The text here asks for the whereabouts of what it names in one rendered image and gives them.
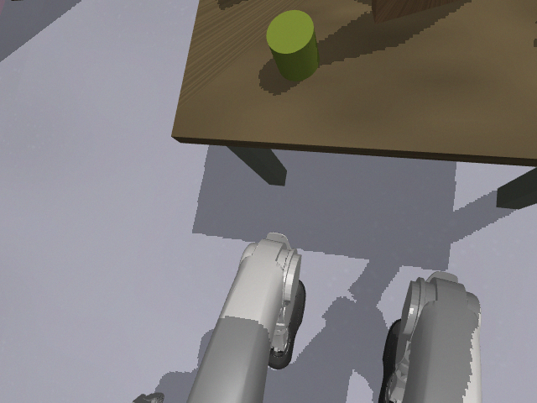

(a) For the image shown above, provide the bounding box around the coffee table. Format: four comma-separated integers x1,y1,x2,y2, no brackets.
171,0,537,209

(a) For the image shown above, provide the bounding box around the left robot foot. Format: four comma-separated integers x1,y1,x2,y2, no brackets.
268,280,305,369

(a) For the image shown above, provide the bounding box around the right robot foot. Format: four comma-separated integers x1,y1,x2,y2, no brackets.
378,319,401,403

